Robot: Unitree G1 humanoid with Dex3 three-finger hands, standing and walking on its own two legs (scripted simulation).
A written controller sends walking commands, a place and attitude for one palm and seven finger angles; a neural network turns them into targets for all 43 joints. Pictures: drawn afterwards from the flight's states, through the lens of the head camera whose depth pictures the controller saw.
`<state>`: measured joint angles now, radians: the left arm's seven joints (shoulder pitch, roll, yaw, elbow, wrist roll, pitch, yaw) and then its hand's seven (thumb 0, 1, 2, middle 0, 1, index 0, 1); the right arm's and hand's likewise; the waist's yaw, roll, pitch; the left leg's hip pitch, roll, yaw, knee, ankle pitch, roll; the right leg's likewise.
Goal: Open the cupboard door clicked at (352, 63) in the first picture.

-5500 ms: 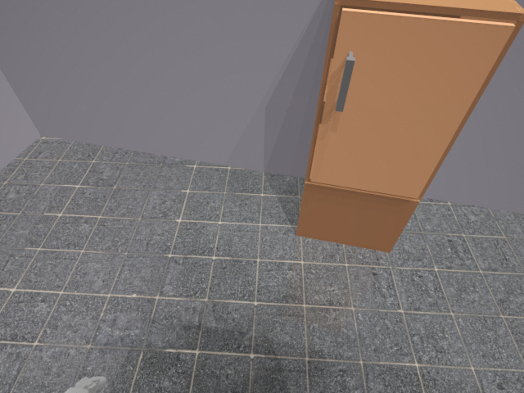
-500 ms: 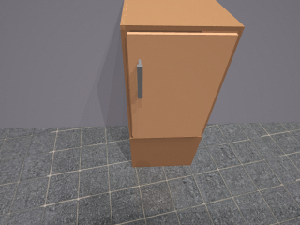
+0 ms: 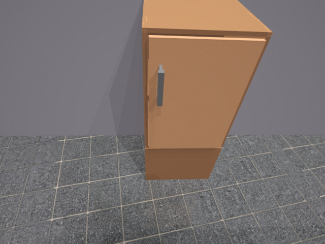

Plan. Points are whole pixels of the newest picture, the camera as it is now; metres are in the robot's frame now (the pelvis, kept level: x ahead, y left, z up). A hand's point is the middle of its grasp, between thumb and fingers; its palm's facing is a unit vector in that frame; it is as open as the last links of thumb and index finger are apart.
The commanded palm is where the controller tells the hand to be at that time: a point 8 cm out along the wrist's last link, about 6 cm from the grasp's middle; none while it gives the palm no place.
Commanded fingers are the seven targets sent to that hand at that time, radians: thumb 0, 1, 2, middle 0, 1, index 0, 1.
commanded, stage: shuffle to correct the standing spot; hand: left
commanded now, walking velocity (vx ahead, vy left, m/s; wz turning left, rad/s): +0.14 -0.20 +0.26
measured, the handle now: (160, 85) +0.64 +0.05 +0.05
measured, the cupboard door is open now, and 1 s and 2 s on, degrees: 0 0 0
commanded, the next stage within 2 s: come to a stop and stand still in 1.10 s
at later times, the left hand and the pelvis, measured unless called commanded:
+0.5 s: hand out of the picture -0.05 +0.10 -0.18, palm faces +0.18 -0.97 -0.14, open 7.4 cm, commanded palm none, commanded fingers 0.00 0.90 0.90 -0.20 -0.30 -0.20 -0.30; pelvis +0.02 -0.05 +0.00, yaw +7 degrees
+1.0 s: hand out of the picture +0.14 +0.06 -0.17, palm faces +0.12 -0.96 -0.25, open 7.3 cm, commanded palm none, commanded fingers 0.00 0.90 0.90 -0.20 -0.30 -0.20 -0.30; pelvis +0.11 -0.15 -0.02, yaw +6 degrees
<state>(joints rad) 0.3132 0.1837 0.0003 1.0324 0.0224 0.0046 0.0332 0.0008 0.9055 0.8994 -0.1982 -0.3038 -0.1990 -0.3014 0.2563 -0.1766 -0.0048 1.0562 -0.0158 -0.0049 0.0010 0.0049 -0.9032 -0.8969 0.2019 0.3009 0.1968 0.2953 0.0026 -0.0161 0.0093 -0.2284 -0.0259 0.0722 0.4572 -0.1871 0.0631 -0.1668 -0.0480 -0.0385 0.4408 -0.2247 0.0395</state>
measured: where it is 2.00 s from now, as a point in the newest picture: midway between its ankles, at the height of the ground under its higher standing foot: outside the picture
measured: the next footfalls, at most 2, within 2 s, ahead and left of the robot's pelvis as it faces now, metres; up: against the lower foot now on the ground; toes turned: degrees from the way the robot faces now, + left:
left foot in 0.56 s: +0.08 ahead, +0.06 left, +0.00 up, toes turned +16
right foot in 0.94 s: +0.20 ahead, -0.28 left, +0.00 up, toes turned -3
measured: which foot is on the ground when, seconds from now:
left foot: down 0.00-0.28, up 0.30-0.54, down 0.56-0.94, up 0.96-1.00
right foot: down 0.00-0.58, up 0.60-0.92, down 0.94-1.00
